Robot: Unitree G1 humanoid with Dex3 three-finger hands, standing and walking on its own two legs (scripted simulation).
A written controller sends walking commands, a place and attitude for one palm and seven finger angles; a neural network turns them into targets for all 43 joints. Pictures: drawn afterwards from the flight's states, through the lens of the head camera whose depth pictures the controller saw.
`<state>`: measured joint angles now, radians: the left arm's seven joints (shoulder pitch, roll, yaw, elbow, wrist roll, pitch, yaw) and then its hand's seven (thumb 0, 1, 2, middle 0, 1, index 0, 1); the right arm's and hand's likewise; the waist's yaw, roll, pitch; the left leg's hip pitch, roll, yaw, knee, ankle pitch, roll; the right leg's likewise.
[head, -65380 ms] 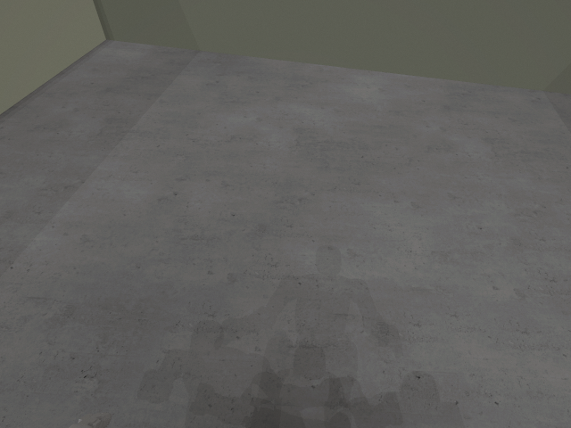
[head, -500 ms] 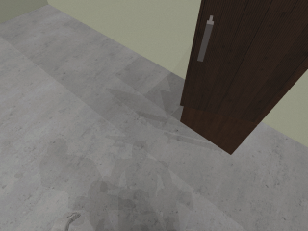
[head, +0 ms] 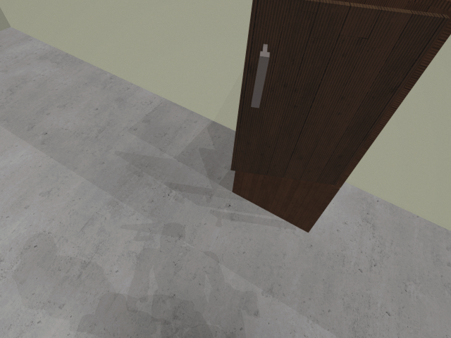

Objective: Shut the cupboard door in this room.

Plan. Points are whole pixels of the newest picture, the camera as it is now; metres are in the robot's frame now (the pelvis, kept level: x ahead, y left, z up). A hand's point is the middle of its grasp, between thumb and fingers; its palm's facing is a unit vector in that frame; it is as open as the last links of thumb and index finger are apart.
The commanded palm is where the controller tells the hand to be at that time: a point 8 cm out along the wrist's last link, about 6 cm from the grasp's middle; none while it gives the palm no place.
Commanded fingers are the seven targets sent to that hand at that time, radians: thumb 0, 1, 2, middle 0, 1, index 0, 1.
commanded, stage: take the last steps up to it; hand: left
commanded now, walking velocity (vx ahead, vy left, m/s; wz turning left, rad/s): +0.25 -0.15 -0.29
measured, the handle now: (260, 76) +0.68 -0.04 +0.09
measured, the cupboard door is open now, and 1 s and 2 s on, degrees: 23 23 23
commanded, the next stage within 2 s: come to a stop and stand still in 0.52 s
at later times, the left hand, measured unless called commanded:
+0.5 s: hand out of the picture +0.12 +0.11 -0.18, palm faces -0.07 -0.98 -0.16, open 7.4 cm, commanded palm none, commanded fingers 0.00 0.90 0.90 -0.20 -0.30 -0.20 -0.30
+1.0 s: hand (211, 262) +0.30 +0.04 -0.16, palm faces -0.11 -0.96 -0.26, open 7.4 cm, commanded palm none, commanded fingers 0.00 0.90 0.90 -0.20 -0.30 -0.20 -0.30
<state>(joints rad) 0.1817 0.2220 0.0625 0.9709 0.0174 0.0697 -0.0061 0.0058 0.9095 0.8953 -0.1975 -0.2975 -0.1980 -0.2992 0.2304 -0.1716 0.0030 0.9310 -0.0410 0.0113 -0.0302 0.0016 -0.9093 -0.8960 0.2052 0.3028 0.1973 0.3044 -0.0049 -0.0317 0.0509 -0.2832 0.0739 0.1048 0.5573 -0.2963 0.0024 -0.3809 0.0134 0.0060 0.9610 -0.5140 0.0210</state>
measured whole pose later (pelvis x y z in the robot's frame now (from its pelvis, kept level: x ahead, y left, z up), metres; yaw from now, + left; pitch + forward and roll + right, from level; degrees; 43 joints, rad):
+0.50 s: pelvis +0.10 -0.07 +0.00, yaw -4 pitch +2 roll -1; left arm 0.29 0.17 0.04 1.07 0.03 -0.01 -0.01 0.00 0.91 0.90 -0.20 -0.30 -0.20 -0.30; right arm 0.22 -0.22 -0.04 0.98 -0.03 0.01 -0.01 0.01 -0.91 -0.90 0.20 0.30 0.19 0.30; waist -0.01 -0.01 0.04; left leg -0.47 0.09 0.12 0.77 -0.35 -0.03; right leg -0.07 0.06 -0.08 0.39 -0.36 -0.06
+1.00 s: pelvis +0.19 -0.13 +0.00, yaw -6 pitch +1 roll +2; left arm 0.13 0.15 0.03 0.98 0.03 0.01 0.03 0.00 0.91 0.90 -0.20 -0.30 -0.20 -0.30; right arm 0.18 -0.23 -0.06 1.01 -0.01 0.07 -0.02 0.00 -0.91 -0.90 0.20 0.30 0.20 0.30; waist -0.01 0.04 0.10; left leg -0.43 0.00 0.02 1.07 -0.54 -0.04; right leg -0.34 -0.07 -0.02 0.59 -0.26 0.01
